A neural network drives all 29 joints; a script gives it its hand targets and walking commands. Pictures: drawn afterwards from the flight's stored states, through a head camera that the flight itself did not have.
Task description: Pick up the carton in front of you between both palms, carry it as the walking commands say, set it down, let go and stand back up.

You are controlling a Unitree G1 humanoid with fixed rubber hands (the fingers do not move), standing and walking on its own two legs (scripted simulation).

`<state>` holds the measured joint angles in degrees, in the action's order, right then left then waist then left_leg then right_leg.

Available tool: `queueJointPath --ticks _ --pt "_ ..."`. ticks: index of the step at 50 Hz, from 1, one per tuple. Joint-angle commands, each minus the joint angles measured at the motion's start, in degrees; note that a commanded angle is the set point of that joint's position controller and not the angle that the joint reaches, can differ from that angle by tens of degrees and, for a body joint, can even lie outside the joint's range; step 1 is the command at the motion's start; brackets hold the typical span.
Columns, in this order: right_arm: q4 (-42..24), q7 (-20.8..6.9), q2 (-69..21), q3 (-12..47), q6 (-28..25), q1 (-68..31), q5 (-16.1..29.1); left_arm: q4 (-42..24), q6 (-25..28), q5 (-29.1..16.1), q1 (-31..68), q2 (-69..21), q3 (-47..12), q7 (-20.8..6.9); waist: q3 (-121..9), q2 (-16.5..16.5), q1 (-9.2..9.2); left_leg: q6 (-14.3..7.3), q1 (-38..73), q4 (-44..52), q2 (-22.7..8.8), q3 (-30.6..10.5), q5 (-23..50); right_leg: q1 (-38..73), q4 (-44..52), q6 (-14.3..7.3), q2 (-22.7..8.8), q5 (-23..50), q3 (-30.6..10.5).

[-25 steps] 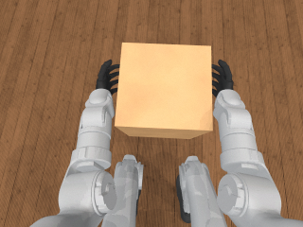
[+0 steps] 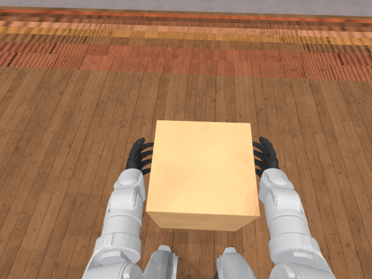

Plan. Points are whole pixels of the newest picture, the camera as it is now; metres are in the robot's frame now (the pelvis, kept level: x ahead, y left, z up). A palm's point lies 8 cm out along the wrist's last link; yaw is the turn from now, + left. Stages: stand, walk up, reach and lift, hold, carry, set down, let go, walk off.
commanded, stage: reach and lift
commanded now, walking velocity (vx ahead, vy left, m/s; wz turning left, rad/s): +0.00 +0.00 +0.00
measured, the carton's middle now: (200, 181) +0.37 +0.00 -0.10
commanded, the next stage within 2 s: hold in 1.52 s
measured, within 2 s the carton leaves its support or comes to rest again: neither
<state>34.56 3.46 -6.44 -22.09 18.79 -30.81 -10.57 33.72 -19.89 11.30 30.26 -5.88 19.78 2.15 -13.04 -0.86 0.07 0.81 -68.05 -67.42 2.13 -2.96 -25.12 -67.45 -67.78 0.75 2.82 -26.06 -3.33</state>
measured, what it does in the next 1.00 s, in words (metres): rises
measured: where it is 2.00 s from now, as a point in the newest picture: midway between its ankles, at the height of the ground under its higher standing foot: outside the picture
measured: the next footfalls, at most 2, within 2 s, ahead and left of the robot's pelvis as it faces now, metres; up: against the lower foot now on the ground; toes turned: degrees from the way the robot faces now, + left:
none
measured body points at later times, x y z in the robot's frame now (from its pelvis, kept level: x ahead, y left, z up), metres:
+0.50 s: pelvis +0.04 +0.00 +0.10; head +0.02 +0.00 +0.55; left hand +0.34 +0.15 +0.11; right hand +0.35 -0.15 +0.11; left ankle +0.06 +0.12 -0.63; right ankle +0.05 -0.12 -0.63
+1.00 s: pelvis +0.03 +0.00 +0.11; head +0.01 +0.00 +0.56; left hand +0.34 +0.15 +0.13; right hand +0.34 -0.15 +0.13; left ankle +0.06 +0.12 -0.63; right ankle +0.05 -0.12 -0.63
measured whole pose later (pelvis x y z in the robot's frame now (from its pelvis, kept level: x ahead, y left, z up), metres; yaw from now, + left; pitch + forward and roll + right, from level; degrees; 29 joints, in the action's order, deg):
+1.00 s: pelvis +0.03 +0.00 +0.11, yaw +0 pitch -5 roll +0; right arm 21.8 -0.6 -10.1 -19.3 34.5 -20.0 -17.6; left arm 20.3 -35.9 17.3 18.9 -9.7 17.6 -1.6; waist 1.8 -0.4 0.5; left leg 0.4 -9.2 -25.5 1.1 -3.5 -11.7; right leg -8.8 -26.1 0.1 1.5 -12.6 -4.2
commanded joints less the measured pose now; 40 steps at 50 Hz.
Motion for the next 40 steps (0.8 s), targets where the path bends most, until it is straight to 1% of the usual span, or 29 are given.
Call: queueJointPath --ticks 1,11,17,22,24,27,30,32,36,40 --pt "2.4 -14.5 -61.0 34.0 0.1 -27.8 7.1 0.2 1.0 -7.4 29.7 -59.5 -32.7 -13.4 -30.8 0.8 0.39 -0.9 27.1 12.2 5.6 -0.2 14.4 22.1 13.0 -0.8 5.4 13.7 -0.2" --pt "-1.4 -15.1 -61.4 37.2 2.7 -18.7 6.9 -3.7 -1.5 -7.7 20.8 -59.8 -35.5 -14.2 -21.8 0.4 0.38 -1.1 42.9 24.9 4.3 -1.6 21.4 38.1 25.7 -0.9 3.8 21.1 -1.9" --pt "-5.0 -15.8 -61.1 38.9 6.6 -14.5 7.5 -7.5 -5.5 -8.6 16.4 -59.2 -37.3 -14.8 -15.1 0.6 0.51 -1.1 52.4 32.6 3.7 -1.7 24.9 47.5 33.5 -0.7 3.0 24.8 -2.0" --pt "-9.2 -16.5 -60.2 40.2 10.7 -12.2 8.3 -11.7 -9.5 -9.3 14.3 -58.7 -38.9 -15.2 -9.2 0.7 0.32 -0.9 59.2 38.7 3.1 -1.8 25.9 54.1 39.6 -0.6 2.4 25.6 -2.0" --pt "-9.8 -16.7 -59.6 39.4 12.4 -11.4 7.9 -12.6 -11.3 -8.8 13.7 -57.6 -38.2 -15.3 -5.4 0.4 0.37 -0.9 60.6 40.9 2.9 -1.7 24.4 55.6 41.9 -0.7 2.2 24.1 -1.9" --pt "-8.7 -17.1 -58.4 36.8 14.4 -11.4 6.7 -11.5 -13.3 -7.6 13.4 -56.8 -35.4 -15.7 0.5 0.5 0.35 -1.1 60.9 43.6 2.7 -1.5 19.3 55.9 44.5 -1.0 1.9 19.1 -1.8" --pt "-6.8 -17.6 -57.4 33.5 15.2 -13.2 5.1 -9.4 -14.1 -5.9 14.9 -55.9 -32.0 -16.2 4.3 0.7 0.45 -1.5 60.6 44.9 2.5 -1.2 14.7 55.3 45.7 -1.4 1.6 14.4 -1.5" --pt "-6.5 -18.0 -57.6 32.6 15.1 -15.7 4.7 -9.1 -14.0 -5.4 17.3 -56.2 -31.0 -16.5 4.6 0.7 0.49 -1.6 60.7 44.9 2.3 -0.9 12.9 55.1 45.9 -1.6 1.6 12.3 -1.3" --pt "-8.0 -18.4 -58.9 33.5 14.5 -20.0 5.2 -10.5 -13.6 -6.0 21.6 -57.4 -31.8 -16.9 1.3 0.6 0.53 -1.7 61.7 44.4 2.3 -0.6 13.3 56.7 45.5 -1.6 1.5 12.6 -1.0" --pt "-8.7 -18.4 -59.2 34.2 14.4 -21.0 5.5 -11.1 -13.5 -6.2 22.7 -57.5 -32.6 -16.9 -0.7 0.5 0.47 -1.5 62.7 44.5 2.4 -0.5 13.6 57.9 45.5 -1.5 1.6 13.2 -0.9"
